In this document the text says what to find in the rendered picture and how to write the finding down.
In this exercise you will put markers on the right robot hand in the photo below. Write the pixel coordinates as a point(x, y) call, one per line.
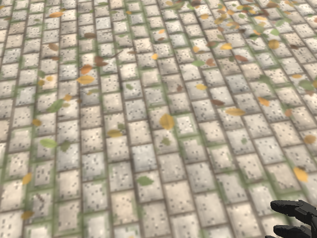
point(302, 211)

